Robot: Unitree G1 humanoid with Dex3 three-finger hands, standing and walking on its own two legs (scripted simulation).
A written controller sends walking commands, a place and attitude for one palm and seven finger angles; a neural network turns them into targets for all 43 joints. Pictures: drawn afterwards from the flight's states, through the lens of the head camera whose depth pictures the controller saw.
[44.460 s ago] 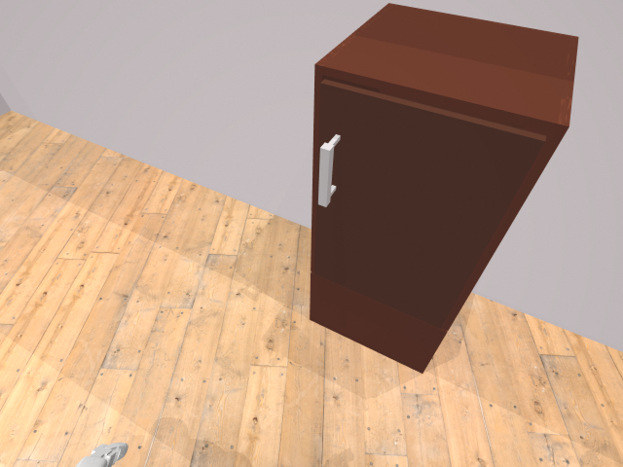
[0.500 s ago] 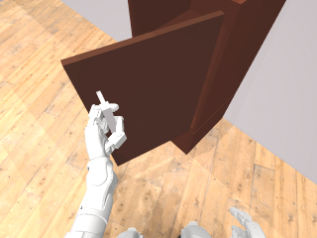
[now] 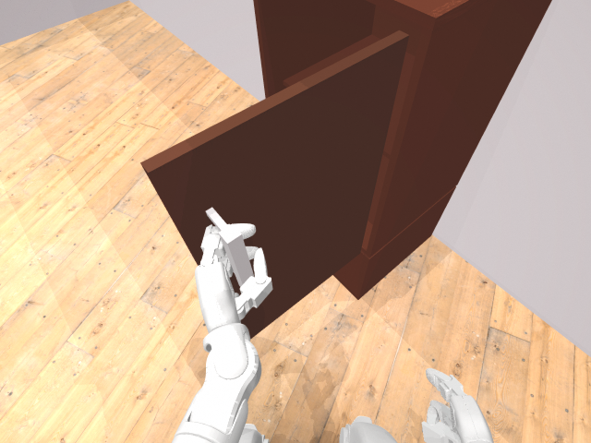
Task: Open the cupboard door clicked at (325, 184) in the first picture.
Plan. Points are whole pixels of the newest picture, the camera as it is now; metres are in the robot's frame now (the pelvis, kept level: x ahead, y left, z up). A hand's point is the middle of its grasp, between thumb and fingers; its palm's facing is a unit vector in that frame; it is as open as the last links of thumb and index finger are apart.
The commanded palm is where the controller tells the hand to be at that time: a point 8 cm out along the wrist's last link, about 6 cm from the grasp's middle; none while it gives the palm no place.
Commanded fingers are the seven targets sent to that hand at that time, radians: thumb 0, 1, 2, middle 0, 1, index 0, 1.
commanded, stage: open thumb and fingers to let go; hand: left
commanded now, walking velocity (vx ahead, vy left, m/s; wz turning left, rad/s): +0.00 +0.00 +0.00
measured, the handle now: (232, 253) +0.36 +0.11 +0.04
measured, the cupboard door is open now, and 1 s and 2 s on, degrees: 89 88 88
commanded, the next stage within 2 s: slide the hand sideways off the handle in 0.64 s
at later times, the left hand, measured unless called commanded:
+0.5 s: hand (251, 283) +0.31 +0.08 +0.05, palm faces +0.29 -0.96 +0.01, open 14.3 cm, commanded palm +0.27 +0.13 +0.04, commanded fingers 0.00 -0.50 0.30 -0.19 -0.55 -0.19 -0.55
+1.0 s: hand (235, 303) +0.28 +0.09 +0.05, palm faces -0.23 -0.97 +0.01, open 16.4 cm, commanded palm +0.26 +0.13 +0.04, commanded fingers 0.00 -0.50 0.30 -0.15 -0.30 -0.15 -0.30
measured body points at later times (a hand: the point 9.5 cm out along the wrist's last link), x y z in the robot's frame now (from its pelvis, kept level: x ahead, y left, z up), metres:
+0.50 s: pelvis -0.02 +0.01 +0.00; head +0.04 -0.01 +0.45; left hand +0.29 +0.13 +0.05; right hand +0.14 -0.22 -0.11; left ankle -0.01 +0.14 -0.68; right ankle +0.03 -0.07 -0.68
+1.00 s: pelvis -0.02 +0.05 +0.00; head +0.04 +0.04 +0.45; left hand +0.29 +0.15 +0.05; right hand +0.13 -0.18 -0.11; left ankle -0.01 +0.14 -0.68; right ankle +0.03 -0.07 -0.68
